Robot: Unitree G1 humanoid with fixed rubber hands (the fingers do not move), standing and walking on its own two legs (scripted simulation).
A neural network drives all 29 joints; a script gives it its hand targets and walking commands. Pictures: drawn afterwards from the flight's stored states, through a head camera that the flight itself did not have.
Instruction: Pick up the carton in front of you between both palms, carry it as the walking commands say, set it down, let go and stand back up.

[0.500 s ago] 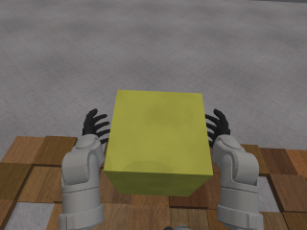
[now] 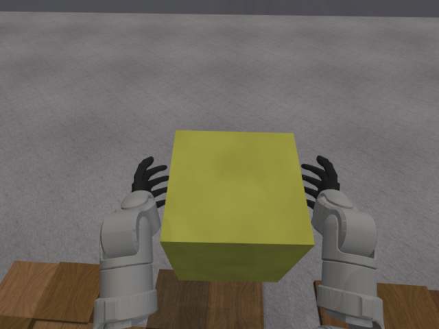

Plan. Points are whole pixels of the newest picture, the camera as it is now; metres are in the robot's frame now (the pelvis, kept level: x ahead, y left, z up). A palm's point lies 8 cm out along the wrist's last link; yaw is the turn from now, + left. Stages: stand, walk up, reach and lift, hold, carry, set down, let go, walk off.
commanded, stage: carry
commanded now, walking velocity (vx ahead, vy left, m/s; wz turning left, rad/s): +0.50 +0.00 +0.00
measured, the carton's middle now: (231, 212) +0.34 +0.00 +0.04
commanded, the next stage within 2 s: none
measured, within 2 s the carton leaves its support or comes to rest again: neither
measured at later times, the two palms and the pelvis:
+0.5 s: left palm (164, 110) +0.63 +0.18 +0.08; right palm (281, 109) +0.63 -0.12 +0.08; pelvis +0.36 +0.02 -0.01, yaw +1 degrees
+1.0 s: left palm (170, 55) +0.95 +0.21 +0.08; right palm (259, 54) +0.96 -0.09 +0.08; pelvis +0.69 +0.05 -0.02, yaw +1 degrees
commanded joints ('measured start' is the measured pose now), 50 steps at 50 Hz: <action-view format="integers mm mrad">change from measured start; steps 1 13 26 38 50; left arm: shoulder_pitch -508 -412 68 128 -290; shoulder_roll -680 -749 -671 -574 -501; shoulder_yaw -572 -614 -714 -745 -567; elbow -21 -132 -447 -547 -181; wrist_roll -141 -155 -207 -247 -158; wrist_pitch -18 -94 54 110 20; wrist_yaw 2 -10 -38 -81 34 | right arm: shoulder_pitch -497 -446 78 167 -268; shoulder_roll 744 830 714 670 527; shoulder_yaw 591 739 757 777 604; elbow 7 -177 -442 -517 -205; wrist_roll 142 243 216 171 150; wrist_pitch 3 -99 66 114 35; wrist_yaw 5 39 48 40 -27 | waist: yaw -33 -89 6 -19 -9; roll -181 65 74 -131 -138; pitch -249 -407 -354 -145 -71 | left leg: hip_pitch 261 747 546 -46 168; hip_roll -85 213 62 50 19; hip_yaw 62 -331 44 -26 23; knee -68 -139 319 255 -43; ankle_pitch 7 -61 318 -200 -51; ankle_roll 22 181 -30 -72 0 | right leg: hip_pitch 89 -838 -27 -106 -61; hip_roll -170 -81 -35 -268 -237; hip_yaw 32 102 -42 167 64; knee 188 812 8 -222 -47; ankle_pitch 1023 94 472 394 609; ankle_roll -45 21 -19 -146 -83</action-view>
